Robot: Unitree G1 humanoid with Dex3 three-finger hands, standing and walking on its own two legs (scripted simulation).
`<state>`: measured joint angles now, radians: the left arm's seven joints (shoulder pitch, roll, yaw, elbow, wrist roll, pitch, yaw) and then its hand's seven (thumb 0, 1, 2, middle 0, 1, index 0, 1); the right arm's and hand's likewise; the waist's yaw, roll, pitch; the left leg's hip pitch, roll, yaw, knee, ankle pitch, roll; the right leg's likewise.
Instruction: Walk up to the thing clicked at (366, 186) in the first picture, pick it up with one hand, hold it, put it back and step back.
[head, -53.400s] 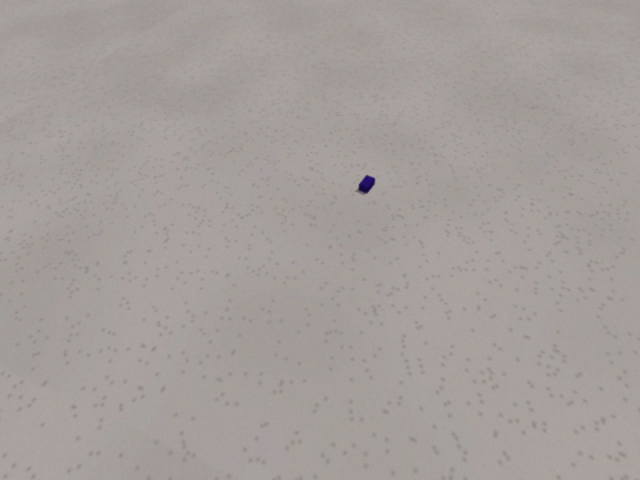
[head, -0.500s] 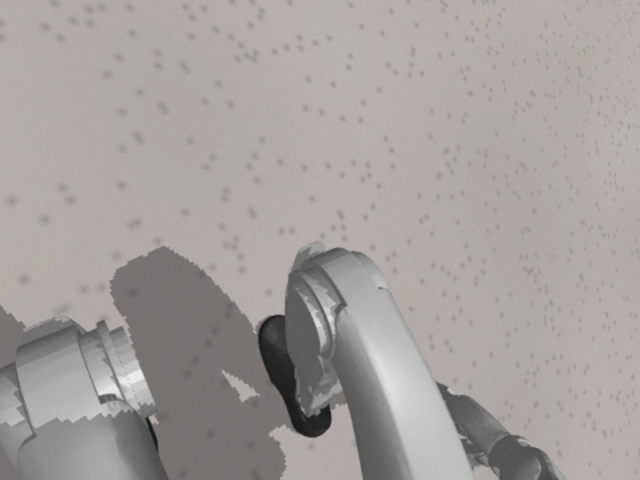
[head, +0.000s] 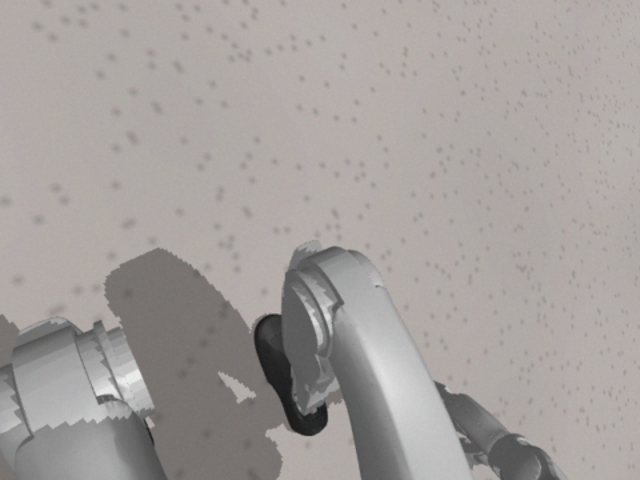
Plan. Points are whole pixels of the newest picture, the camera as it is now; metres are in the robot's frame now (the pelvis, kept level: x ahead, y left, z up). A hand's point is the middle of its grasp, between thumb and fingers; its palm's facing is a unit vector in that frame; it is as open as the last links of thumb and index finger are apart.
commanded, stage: open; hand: left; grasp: from above
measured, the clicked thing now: out of the picture +0.44 +0.38 -0.29
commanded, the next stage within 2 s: withdraw in 0.46 s
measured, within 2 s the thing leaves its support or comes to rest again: neither
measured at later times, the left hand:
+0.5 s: hand out of the picture +0.43 +0.38 -0.24, palm faces -0.44 -0.16 -0.88, open 13.2 cm
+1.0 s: hand out of the picture +0.45 +0.43 -0.11, palm faces -0.33 -0.07 -0.94, open 14.0 cm
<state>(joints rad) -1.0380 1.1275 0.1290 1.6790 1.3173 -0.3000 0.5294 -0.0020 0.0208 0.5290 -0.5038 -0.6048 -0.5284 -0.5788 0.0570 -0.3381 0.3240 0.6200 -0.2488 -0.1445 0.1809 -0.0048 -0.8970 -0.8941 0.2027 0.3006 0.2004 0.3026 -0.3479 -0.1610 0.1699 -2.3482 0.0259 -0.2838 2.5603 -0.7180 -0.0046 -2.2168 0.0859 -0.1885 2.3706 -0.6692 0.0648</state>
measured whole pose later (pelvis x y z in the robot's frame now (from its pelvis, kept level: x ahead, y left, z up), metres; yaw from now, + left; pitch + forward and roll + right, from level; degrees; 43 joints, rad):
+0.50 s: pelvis +0.00 +0.00 +0.00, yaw +0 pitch +27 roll -15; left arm -1.04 1.13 0.12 1.65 1.30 -0.30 0.52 0.00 -0.34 0.84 -0.20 -0.90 -0.21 -0.88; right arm 0.06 -0.34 0.33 0.62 -0.24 -0.15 0.18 0.00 -0.89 -0.89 0.20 0.30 0.20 0.30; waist -0.34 -0.16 0.18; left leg -2.35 0.03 -0.29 2.56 -0.72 -0.01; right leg -2.22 0.09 -0.19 2.37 -0.67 0.06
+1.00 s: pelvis +0.00 +0.00 +0.02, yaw +2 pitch +32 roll -14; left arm -0.97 0.99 0.11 1.31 1.20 -0.15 0.30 0.00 -0.49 0.97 -0.09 -0.99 -0.10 -0.98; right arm 0.12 -0.31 0.18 0.63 -0.16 -0.07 0.20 0.00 -0.91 -0.90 0.20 0.30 0.20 0.30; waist -0.25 -0.02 0.01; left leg -2.35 0.02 -0.22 2.47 -0.71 0.00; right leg -2.22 0.06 -0.15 2.32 -0.69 0.06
